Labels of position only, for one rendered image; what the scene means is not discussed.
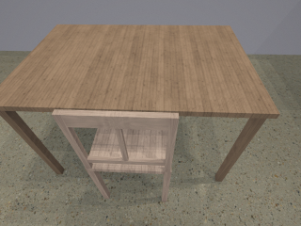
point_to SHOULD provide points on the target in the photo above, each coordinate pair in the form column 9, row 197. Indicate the chair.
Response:
column 125, row 141

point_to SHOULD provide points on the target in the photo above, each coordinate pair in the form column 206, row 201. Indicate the table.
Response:
column 193, row 70

